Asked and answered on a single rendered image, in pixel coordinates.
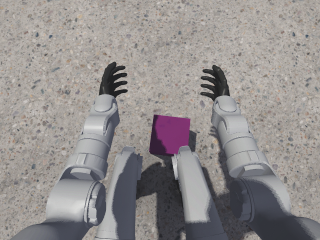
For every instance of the right robot foot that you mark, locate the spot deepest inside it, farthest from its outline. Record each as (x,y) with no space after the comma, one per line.
(178,187)

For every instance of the carton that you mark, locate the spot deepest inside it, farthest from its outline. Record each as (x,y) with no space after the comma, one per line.
(169,134)

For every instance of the robot right hand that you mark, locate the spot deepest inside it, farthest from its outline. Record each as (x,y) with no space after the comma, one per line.
(220,87)

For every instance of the robot right forearm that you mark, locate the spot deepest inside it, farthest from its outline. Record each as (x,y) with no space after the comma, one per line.
(242,153)

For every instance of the right robot upper arm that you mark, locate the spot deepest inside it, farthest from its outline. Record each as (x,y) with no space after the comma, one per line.
(263,203)

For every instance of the left robot upper arm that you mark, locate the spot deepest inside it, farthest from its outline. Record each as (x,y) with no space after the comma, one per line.
(74,206)

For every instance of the robot left forearm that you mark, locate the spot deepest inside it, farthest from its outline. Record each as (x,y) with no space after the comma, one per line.
(89,159)

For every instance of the left robot shin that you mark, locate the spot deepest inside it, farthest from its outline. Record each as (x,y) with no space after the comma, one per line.
(127,148)

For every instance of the robot left hand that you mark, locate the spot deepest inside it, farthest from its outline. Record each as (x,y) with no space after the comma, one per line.
(107,85)

